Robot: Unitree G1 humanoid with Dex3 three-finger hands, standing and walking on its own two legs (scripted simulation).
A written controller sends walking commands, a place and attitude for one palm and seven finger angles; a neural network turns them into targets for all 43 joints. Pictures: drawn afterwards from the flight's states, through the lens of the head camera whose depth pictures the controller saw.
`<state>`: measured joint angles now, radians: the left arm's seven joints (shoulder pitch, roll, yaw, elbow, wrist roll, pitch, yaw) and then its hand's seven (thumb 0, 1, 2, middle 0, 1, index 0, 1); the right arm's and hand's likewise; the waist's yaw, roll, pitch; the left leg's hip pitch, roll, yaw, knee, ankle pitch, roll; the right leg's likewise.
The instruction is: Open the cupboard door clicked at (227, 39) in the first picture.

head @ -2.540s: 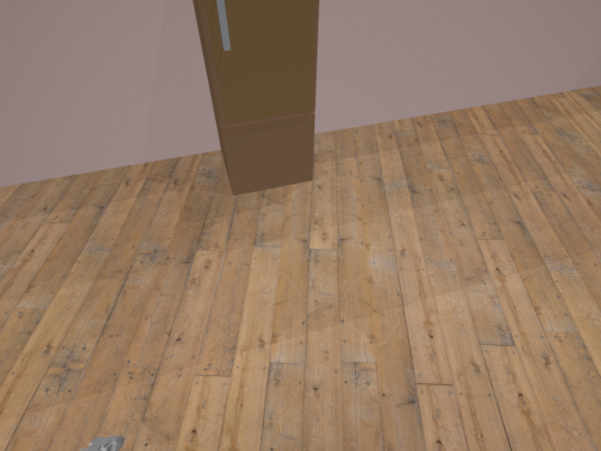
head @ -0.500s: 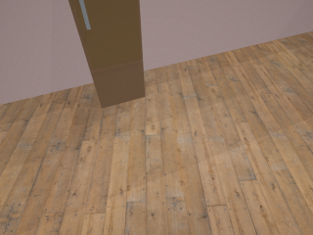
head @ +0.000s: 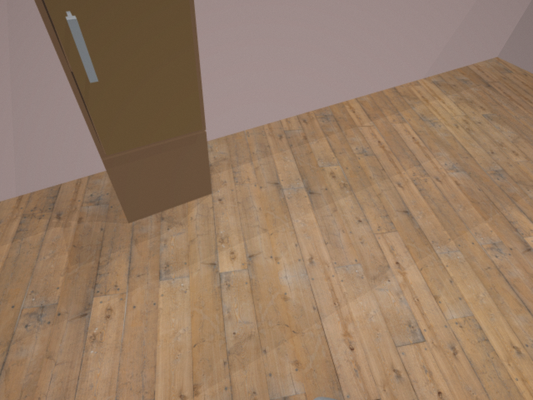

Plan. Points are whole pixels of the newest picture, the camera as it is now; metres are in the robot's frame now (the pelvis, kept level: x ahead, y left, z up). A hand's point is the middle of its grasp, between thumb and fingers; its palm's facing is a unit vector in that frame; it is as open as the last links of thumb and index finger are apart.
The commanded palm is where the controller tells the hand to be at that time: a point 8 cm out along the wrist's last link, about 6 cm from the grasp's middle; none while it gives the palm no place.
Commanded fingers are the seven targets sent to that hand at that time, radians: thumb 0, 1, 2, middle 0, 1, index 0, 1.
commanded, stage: walk to a spot facing it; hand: left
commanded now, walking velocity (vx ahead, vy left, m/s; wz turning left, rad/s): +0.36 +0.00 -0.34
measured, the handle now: (81, 47) +0.91 +0.60 +0.06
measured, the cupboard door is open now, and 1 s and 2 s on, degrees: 0 0 0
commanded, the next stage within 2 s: turn to face it in 0.48 s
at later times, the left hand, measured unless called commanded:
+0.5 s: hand (230, 299) +0.33 +0.10 -0.16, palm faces -0.16 -0.97 -0.20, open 7.4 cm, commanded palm none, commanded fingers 0.00 0.90 0.90 -0.20 -0.30 -0.20 -0.30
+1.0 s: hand (218, 266) +0.41 +0.14 -0.17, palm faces +0.04 -0.98 -0.19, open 7.4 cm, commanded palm none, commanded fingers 0.00 0.90 0.90 -0.20 -0.30 -0.20 -0.30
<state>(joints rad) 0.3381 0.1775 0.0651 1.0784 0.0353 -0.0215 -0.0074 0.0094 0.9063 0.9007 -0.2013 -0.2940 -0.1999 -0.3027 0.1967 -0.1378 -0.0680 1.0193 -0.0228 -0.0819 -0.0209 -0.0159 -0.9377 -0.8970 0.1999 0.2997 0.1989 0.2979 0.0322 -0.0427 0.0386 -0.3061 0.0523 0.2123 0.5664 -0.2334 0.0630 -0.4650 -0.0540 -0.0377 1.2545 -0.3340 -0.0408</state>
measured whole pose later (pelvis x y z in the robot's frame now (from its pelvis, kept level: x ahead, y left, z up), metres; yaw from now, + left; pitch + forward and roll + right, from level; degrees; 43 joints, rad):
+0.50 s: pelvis +0.21 -0.06 +0.00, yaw -9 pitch -1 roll +0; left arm 0.15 0.16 0.05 0.99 0.02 -0.06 -0.01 0.00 0.90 0.90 -0.20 -0.29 -0.20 -0.30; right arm 0.38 -0.15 -0.05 1.13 -0.03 -0.01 0.00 0.01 -0.90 -0.90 0.20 0.30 0.20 0.30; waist -0.04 0.03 0.08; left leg -0.37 0.14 0.12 1.19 -0.41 -0.02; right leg -0.31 0.00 -0.14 0.56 -0.25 -0.06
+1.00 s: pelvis +0.36 -0.05 +0.00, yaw -1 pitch +0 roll -1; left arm 0.20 0.19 0.06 1.00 0.02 0.02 0.01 0.01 0.91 0.90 -0.20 -0.29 -0.20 -0.30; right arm 0.18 -0.17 -0.04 0.98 -0.03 0.01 0.00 0.00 -0.91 -0.90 0.20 0.30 0.20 0.30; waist 0.01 -0.01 0.07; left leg -0.34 0.01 0.06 0.53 -0.19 0.05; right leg -0.44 -0.07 -0.04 1.02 -0.45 0.06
